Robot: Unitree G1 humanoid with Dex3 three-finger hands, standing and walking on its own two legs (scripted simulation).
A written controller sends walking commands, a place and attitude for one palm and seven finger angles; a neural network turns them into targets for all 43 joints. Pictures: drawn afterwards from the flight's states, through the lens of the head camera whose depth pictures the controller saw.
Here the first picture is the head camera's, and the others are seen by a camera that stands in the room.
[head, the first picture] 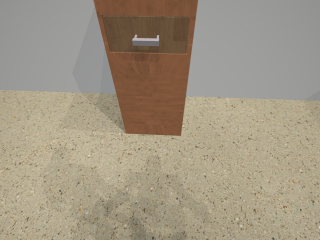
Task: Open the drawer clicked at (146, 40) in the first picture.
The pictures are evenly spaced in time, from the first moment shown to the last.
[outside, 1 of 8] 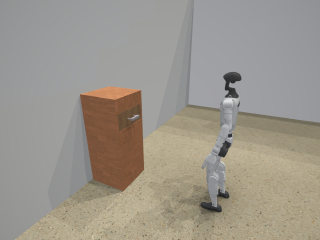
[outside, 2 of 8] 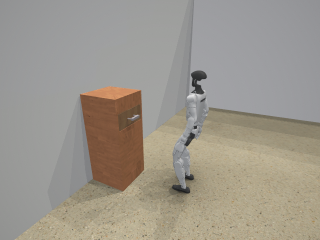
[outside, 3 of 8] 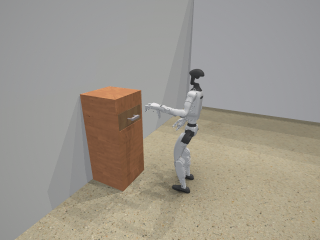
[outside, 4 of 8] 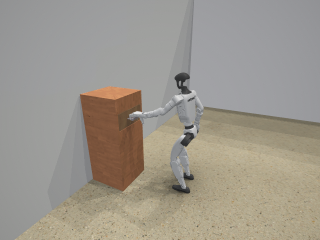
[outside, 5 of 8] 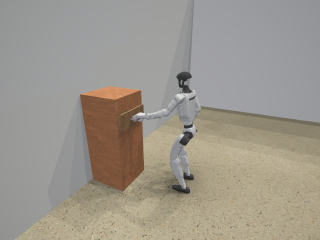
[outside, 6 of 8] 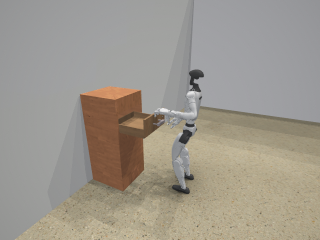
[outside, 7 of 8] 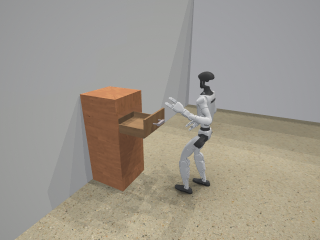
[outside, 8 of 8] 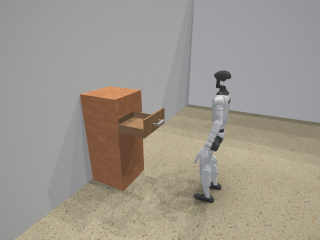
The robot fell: no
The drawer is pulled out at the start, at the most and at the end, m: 0.00 0.30 0.30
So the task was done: yes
